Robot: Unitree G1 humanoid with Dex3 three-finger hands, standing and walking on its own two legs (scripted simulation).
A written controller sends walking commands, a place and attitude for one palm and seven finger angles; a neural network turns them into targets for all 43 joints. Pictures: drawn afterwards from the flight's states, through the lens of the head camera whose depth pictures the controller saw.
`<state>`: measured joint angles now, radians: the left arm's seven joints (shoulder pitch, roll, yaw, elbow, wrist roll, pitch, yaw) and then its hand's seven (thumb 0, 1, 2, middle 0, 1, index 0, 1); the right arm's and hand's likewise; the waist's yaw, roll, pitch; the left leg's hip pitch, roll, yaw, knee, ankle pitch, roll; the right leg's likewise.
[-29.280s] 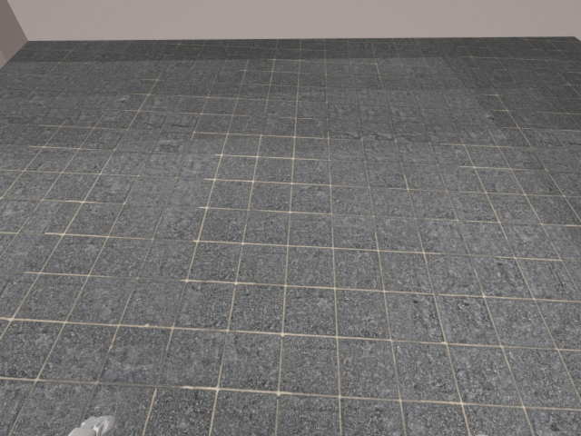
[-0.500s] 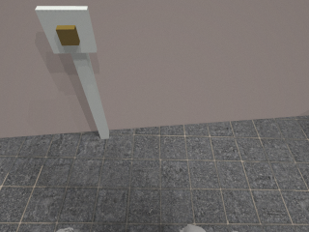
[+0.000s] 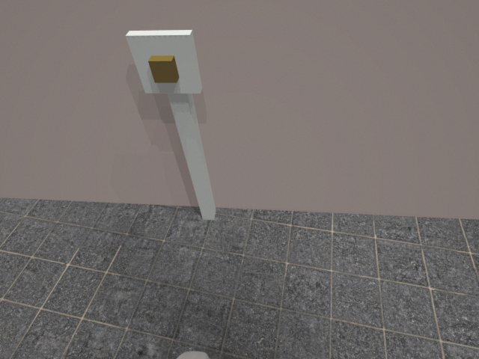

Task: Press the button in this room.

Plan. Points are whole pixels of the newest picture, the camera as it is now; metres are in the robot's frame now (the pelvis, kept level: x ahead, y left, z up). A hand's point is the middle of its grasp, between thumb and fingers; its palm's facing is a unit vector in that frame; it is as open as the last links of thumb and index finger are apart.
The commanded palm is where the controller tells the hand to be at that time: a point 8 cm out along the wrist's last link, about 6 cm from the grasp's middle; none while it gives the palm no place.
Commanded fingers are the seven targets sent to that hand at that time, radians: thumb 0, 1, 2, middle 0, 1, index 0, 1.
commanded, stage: take the last steps up to it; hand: left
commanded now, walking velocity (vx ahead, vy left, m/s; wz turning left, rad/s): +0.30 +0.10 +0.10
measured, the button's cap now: (164, 68) +0.80 +0.28 +0.07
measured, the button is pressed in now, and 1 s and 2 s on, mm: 0 0 0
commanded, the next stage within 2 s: come to a stop and stand still in 0.74 s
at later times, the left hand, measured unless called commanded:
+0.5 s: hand out of the picture +0.12 +0.30 -0.18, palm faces +0.09 -0.98 -0.16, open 7.4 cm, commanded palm none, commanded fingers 0.00 0.90 0.90 -0.20 -0.30 -0.20 -0.30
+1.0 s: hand (143, 249) +0.37 +0.29 -0.17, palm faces +0.02 -0.97 -0.24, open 7.1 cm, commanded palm none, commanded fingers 0.00 0.90 0.90 -0.20 -0.30 -0.20 -0.30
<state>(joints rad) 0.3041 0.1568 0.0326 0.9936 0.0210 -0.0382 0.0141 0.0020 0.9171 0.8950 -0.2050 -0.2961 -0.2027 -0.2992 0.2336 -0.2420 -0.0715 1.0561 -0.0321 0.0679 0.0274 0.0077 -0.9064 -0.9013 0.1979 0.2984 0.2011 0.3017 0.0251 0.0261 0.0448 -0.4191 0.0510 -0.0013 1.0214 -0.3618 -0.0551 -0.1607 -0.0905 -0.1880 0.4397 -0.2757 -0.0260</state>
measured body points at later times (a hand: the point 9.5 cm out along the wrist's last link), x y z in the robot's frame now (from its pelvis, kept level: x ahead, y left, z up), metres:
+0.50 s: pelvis +0.11 +0.12 +0.00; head +0.12 +0.14 +0.45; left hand +0.12 +0.35 -0.17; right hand +0.13 -0.13 -0.14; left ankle +0.05 +0.17 -0.75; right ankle +0.15 -0.02 -0.66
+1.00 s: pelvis +0.30 +0.10 -0.01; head +0.35 +0.09 +0.44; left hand +0.37 +0.34 -0.16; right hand +0.28 -0.11 -0.18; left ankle +0.27 +0.25 -0.68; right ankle +0.33 +0.04 -0.75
